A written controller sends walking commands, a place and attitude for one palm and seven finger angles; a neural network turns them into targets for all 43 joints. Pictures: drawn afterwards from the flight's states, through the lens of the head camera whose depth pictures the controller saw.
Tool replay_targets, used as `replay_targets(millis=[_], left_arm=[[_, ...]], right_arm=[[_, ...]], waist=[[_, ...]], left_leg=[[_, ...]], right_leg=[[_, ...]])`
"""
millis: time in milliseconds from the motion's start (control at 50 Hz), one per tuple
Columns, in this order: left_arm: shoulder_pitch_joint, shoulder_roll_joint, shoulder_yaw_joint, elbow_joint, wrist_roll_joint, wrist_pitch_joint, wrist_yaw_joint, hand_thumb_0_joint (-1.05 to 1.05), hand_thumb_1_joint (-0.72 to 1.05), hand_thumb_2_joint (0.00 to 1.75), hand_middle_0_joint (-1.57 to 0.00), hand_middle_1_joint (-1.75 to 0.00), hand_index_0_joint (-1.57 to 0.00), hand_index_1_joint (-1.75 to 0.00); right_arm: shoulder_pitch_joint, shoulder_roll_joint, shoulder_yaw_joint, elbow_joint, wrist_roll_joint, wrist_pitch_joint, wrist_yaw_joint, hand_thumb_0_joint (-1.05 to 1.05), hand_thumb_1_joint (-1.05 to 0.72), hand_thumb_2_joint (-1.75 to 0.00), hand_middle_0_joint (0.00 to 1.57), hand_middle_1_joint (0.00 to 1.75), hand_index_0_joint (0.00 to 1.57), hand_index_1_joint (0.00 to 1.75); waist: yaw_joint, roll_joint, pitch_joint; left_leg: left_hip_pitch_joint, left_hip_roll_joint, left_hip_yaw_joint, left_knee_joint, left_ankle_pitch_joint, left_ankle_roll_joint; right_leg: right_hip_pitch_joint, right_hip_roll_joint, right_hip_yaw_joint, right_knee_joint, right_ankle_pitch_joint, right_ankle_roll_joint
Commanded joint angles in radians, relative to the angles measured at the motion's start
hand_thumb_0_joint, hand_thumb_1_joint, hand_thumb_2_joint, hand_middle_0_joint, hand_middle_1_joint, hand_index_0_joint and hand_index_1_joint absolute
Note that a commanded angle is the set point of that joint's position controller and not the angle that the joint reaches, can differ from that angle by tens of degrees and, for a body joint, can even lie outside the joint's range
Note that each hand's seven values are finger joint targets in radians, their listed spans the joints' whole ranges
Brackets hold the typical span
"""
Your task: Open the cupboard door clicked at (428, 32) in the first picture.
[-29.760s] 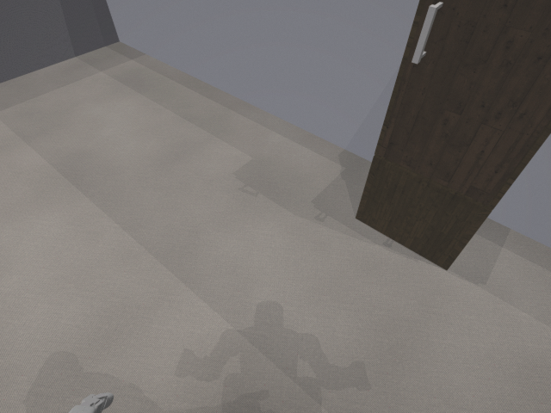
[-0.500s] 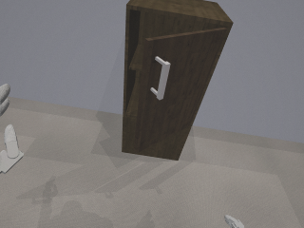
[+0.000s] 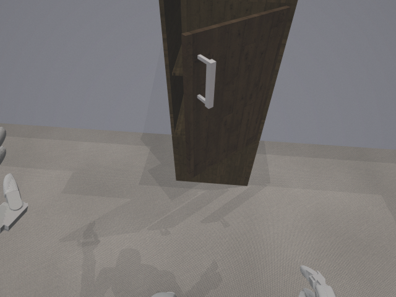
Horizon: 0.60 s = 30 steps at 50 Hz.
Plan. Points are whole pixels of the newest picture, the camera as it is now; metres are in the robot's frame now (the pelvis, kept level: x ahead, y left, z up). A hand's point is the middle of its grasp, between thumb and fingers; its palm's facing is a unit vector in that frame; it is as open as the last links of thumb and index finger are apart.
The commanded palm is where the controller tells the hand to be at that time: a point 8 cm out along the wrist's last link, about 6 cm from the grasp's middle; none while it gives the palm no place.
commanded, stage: stop stepping back and stand still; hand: left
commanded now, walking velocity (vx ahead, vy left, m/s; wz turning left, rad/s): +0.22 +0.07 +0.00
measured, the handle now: (205, 82) +0.65 +0.05 +0.12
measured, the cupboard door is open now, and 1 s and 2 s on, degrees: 42 42 42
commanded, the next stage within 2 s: let the arm hang, fingers relaxed in 0.52 s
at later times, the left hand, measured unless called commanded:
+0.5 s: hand (45, 183) +0.24 +0.28 +0.16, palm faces +0.32 -0.78 -0.55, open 7.5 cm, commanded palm +0.17 +0.33 +0.18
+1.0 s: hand out of the picture -0.02 +0.21 -0.18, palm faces +0.06 -0.98 -0.17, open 7.2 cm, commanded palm none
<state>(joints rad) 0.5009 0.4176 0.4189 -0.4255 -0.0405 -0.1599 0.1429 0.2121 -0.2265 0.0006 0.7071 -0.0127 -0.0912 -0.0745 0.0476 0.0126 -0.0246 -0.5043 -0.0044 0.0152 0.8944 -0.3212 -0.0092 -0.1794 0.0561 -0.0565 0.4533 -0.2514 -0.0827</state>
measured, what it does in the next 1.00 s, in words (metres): steps on the spot: left foot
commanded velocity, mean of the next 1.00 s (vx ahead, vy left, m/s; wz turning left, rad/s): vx -0.01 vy -0.02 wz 0.00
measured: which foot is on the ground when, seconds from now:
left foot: up 0.00-0.18, down 0.20-1.00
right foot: down 0.00-1.00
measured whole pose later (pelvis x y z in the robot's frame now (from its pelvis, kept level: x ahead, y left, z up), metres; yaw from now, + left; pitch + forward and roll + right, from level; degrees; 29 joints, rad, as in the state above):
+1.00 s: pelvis -0.03 +0.04 -0.01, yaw +4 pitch -1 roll -1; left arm 0.30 0.19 0.00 0.94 0.01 0.05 0.01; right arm 0.27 -0.24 0.00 0.99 -0.03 0.04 0.00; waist -0.02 -0.02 0.07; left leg -0.34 0.03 -0.01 0.57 -0.21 -0.01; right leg -0.24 -0.02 -0.11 0.55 -0.29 -0.01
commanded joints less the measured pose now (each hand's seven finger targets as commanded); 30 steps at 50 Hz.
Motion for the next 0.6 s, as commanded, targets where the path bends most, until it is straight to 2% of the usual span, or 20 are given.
replay_targets(millis=[0,20,40,80,120,140,160,180,200,220,240,260,280,320,340,380,420,460,520,580], left_arm=[[-0.137,0.141,0.039,-0.160,0.011,-0.068,0.005,0.00,0.90,0.90,-0.20,-0.30,-0.20,-0.30],[-0.147,0.184,0.070,-0.185,0.014,-0.077,0.015,0.00,0.90,0.90,-0.20,-0.30,-0.20,-0.30],[-0.136,0.172,0.062,-0.204,0.021,-0.087,0.019,0.00,0.90,0.90,-0.20,-0.30,-0.20,-0.30],[-0.116,0.191,0.089,-0.246,0.023,-0.097,0.032,0.00,0.90,0.90,-0.20,-0.30,-0.20,-0.30],[-0.083,0.208,0.119,-0.274,0.013,-0.099,0.041,0.00,0.90,0.90,-0.20,-0.30,-0.20,-0.30],[-0.062,0.198,0.123,-0.300,0.006,-0.101,0.044,0.00,0.90,0.90,-0.20,-0.30,-0.20,-0.30],[-0.033,0.193,0.130,-0.306,0.000,-0.105,0.045,0.00,0.90,0.90,-0.20,-0.30,-0.20,-0.30],[-0.022,0.188,0.127,-0.329,-0.003,-0.109,0.045,0.00,0.90,0.90,-0.20,-0.30,-0.20,-0.30],[-0.014,0.199,0.139,-0.336,-0.002,-0.112,0.044,0.00,0.90,0.90,-0.20,-0.30,-0.20,-0.30],[0.002,0.184,0.120,-0.303,-0.007,-0.112,0.032,0.00,0.90,0.90,-0.20,-0.30,-0.20,-0.30],[0.042,0.197,0.149,-0.264,0.001,-0.105,0.031,0.00,0.90,0.90,-0.20,-0.30,-0.20,-0.30],[0.044,0.190,0.145,-0.269,0.007,-0.100,0.023,0.00,0.90,0.90,-0.20,-0.30,-0.20,-0.30],[0.041,0.190,0.147,-0.264,0.006,-0.097,0.016,0.00,0.90,0.90,-0.20,-0.30,-0.20,-0.30],[0.067,0.183,0.141,-0.249,0.001,-0.097,0.008,0.00,0.90,0.90,-0.20,-0.30,-0.20,-0.30],[0.078,0.178,0.138,-0.249,-0.005,-0.097,0.005,0.00,0.90,0.90,-0.20,-0.30,-0.20,-0.30],[0.112,0.177,0.145,-0.250,-0.015,-0.092,0.003,0.00,0.90,0.90,-0.20,-0.30,-0.20,-0.30],[0.147,0.196,0.167,-0.271,-0.021,-0.088,0.006,0.00,0.90,0.90,-0.20,-0.30,-0.20,-0.30],[0.163,0.195,0.171,-0.306,-0.025,-0.088,0.009,0.00,0.90,0.90,-0.20,-0.30,-0.20,-0.30],[0.149,0.213,0.180,-0.332,-0.025,-0.084,0.014,0.00,0.90,0.90,-0.20,-0.30,-0.20,-0.30],[0.135,0.191,0.161,-0.290,-0.026,-0.076,0.018,0.00,0.90,0.90,-0.20,-0.30,-0.20,-0.30]], right_arm=[[-0.096,-0.120,-0.058,-0.180,0.015,-0.075,-0.019,0.00,-0.90,-0.90,0.20,0.30,0.20,0.30],[-0.113,-0.118,-0.054,-0.177,0.013,-0.079,-0.028,0.00,-0.90,-0.90,0.20,0.30,0.20,0.30],[-0.118,-0.104,-0.047,-0.181,0.010,-0.086,-0.035,0.00,-0.90,-0.90,0.20,0.30,0.20,0.30],[-0.110,-0.085,-0.036,-0.192,0.006,-0.099,-0.040,0.00,-0.90,-0.90,0.20,0.30,0.20,0.30],[-0.097,-0.084,-0.036,-0.197,0.005,-0.108,-0.046,0.00,-0.90,-0.90,0.20,0.30,0.20,0.30],[-0.082,-0.084,-0.036,-0.206,0.004,-0.108,-0.045,0.00,-0.90,-0.90,0.20,0.30,0.20,0.30],[-0.075,-0.095,-0.043,-0.214,0.004,-0.106,-0.044,0.00,-0.90,-0.90,0.20,0.30,0.20,0.30],[-0.074,-0.116,-0.053,-0.227,0.009,-0.099,-0.038,0.00,-0.90,-0.90,0.20,0.30,0.20,0.30],[-0.065,-0.122,-0.055,-0.233,0.018,-0.093,-0.029,0.00,-0.90,-0.90,0.20,0.30,0.20,0.30],[-0.060,-0.123,-0.057,-0.237,0.029,-0.094,-0.021,0.00,-0.90,-0.90,0.20,0.30,0.20,0.30],[-0.051,-0.099,-0.052,-0.227,0.023,-0.094,-0.016,0.00,-0.90,-0.90,0.20,0.30,0.20,0.30],[-0.049,-0.102,-0.049,-0.224,0.019,-0.089,-0.009,0.00,-0.90,-0.90,0.20,0.30,0.20,0.30],[-0.053,-0.101,-0.047,-0.226,0.022,-0.086,-0.002,0.00,-0.90,-0.90,0.20,0.30,0.20,0.30],[-0.058,-0.111,-0.053,-0.234,0.027,-0.082,0.006,0.00,-0.90,-0.90,0.20,0.30,0.20,0.30],[-0.061,-0.107,-0.051,-0.240,0.028,-0.079,0.009,0.00,-0.90,-0.90,0.20,0.30,0.20,0.30],[-0.053,-0.104,-0.054,-0.246,0.029,-0.071,0.012,0.00,-0.90,-0.90,0.20,0.30,0.20,0.30],[-0.065,-0.096,-0.050,-0.249,0.027,-0.066,0.011,0.00,-0.90,-0.90,0.20,0.30,0.20,0.30],[-0.071,-0.088,-0.045,-0.256,0.025,-0.060,0.012,0.00,-0.90,-0.90,0.20,0.30,0.20,0.30],[-0.088,-0.088,-0.041,-0.258,0.022,-0.056,0.005,0.00,-0.90,-0.90,0.20,0.30,0.20,0.30],[-0.090,-0.086,-0.041,-0.255,0.023,-0.048,-0.001,0.00,-0.90,-0.90,0.20,0.30,0.20,0.30]], waist=[[-0.063,-0.101,0.061],[-0.054,-0.077,0.070],[-0.043,-0.066,0.083],[-0.025,-0.107,0.050],[-0.031,-0.093,0.001],[-0.035,-0.054,-0.034],[-0.038,0.029,-0.069],[-0.037,0.147,-0.107],[-0.035,0.196,-0.142],[-0.035,0.166,-0.131],[-0.042,0.181,-0.093],[-0.050,0.177,-0.072],[-0.053,0.143,-0.058],[-0.057,0.072,-0.074],[-0.060,0.025,-0.094],[-0.061,-0.015,-0.160],[-0.056,0.011,-0.201],[-0.052,0.025,-0.218],[-0.049,0.057,-0.185],[-0.052,0.041,-0.146]], left_leg=[[-0.032,0.043,-0.007,0.055,0.044,0.001],[-0.014,0.041,0.013,-0.011,0.036,0.006],[0.006,0.039,0.032,-0.093,0.010,0.017],[0.090,0.025,0.066,-0.251,-0.011,0.035],[0.217,0.007,0.088,-0.408,0.057,0.039],[0.296,0.006,0.078,-0.484,0.127,0.042],[0.386,0.052,0.022,-0.515,0.234,0.056],[0.479,0.139,-0.087,-0.480,0.434,0.088],[0.533,0.202,-0.161,-0.447,0.619,0.116],[0.536,0.228,-0.176,-0.453,0.717,0.113],[0.524,0.199,-0.114,-0.422,0.823,0.110],[0.473,0.176,-0.078,-0.416,0.848,0.080],[0.432,0.162,-0.058,-0.421,0.828,0.058],[0.371,0.128,-0.020,-0.387,0.782,0.025],[0.360,0.118,-0.006,-0.373,0.770,0.017],[0.374,0.105,0.013,-0.353,0.747,0.013],[0.378,0.097,0.021,-0.359,0.701,0.014],[0.375,0.095,0.018,-0.377,0.648,0.016],[0.375,0.094,0.007,-0.404,0.562,0.015],[0.365,0.087,0.008,-0.417,0.477,0.013]], right_leg=[[-0.093,-0.317,0.353,-0.288,-0.240,-0.076],[-0.085,-0.316,0.321,-0.274,-0.169,-0.069],[-0.059,-0.315,0.297,-0.246,-0.075,-0.071],[-0.005,-0.302,0.263,-0.189,0.033,-0.070],[0.020,-0.270,0.220,-0.118,0.117,-0.040],[0.030,-0.230,0.179,-0.048,0.179,-0.011],[0.007,-0.183,0.144,0.036,0.239,0.030],[-0.060,-0.124,0.095,0.120,0.241,0.071],[-0.114,-0.083,0.052,0.181,0.168,0.095],[-0.135,-0.069,0.030,0.180,0.031,0.105],[-0.129,-0.051,0.012,0.120,0.058,0.097],[-0.087,-0.052,0.000,0.084,0.136,0.094],[-0.043,-0.055,0.000,0.059,0.209,0.096],[0.047,-0.075,0.025,0.035,0.459,0.085],[0.071,-0.088,0.040,0.043,0.563,0.083],[0.105,-0.106,0.066,0.050,0.685,0.079],[0.130,-0.122,0.074,0.050,0.705,0.079],[0.137,-0.123,0.081,0.039,0.656,0.078],[0.094,-0.122,0.087,0.003,0.541,0.080],[0.061,-0.120,0.096,-0.031,0.464,0.081]])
